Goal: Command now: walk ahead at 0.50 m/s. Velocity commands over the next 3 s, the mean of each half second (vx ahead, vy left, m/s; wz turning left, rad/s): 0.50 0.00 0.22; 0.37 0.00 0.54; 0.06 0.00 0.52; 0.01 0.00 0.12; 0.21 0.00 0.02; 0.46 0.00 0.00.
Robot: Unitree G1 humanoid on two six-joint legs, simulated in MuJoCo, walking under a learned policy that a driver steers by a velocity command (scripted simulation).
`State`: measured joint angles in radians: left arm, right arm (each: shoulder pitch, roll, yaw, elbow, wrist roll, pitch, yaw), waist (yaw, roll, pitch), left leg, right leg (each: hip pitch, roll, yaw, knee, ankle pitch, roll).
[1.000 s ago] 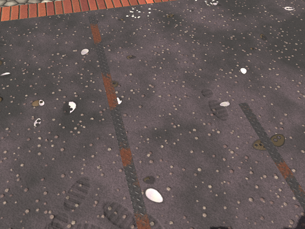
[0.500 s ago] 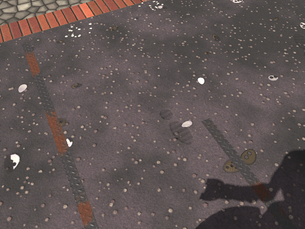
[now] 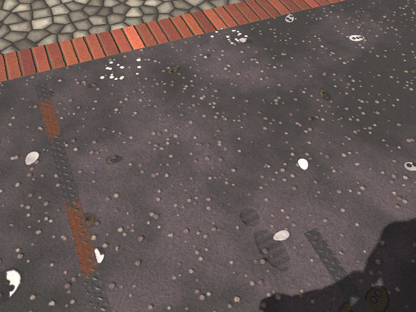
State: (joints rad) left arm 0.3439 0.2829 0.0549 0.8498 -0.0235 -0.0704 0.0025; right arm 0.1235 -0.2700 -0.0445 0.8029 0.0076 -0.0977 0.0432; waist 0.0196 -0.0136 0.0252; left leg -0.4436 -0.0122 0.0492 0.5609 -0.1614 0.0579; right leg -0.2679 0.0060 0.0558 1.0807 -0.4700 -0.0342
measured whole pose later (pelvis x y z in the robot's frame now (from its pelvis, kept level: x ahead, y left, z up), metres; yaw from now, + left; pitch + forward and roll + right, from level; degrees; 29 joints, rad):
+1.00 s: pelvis +0.47 +0.04 -0.01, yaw +26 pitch +2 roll -2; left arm 0.18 0.30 0.07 0.85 0.00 -0.05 0.01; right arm 0.10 -0.30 -0.08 0.65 -0.01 -0.01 0.03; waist 0.03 0.01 0.08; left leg -0.52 -0.03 0.02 0.62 -0.14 0.09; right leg -0.27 -0.05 -0.08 1.05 -0.59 0.06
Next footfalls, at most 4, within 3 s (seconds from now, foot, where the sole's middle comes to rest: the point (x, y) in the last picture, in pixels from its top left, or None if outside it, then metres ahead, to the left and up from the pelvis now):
0.44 right None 0.42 -0.13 -0.76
0.94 left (160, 274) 0.57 0.18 -0.76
1.44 right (219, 245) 0.68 -0.01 -0.76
1.74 left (161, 304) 0.48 0.16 -0.76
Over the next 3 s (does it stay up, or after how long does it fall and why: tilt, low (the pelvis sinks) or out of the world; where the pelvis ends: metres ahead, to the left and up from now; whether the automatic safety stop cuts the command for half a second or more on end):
stays up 0.79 0.32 0.02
